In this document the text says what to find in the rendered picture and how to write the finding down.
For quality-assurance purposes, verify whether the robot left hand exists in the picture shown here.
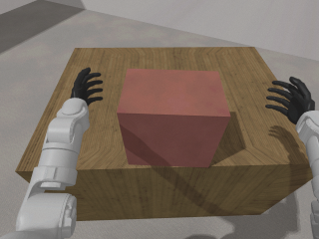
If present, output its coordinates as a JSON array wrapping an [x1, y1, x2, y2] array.
[[70, 67, 103, 106]]

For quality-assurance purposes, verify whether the robot right hand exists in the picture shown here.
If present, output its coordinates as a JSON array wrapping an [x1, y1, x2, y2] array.
[[265, 77, 315, 124]]

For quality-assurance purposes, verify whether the right robot forearm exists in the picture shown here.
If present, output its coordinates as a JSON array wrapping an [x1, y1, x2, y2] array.
[[295, 111, 319, 199]]

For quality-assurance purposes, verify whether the left robot forearm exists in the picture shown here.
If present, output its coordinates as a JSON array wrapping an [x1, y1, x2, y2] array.
[[16, 98, 90, 231]]

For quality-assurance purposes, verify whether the pedestal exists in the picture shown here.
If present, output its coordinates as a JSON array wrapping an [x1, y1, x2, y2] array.
[[15, 47, 313, 221]]

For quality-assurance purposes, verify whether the carton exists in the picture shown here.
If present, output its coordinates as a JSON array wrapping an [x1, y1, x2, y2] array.
[[117, 68, 231, 168]]

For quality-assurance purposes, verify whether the left robot upper arm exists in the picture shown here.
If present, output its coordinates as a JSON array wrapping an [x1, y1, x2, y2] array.
[[0, 192, 77, 239]]

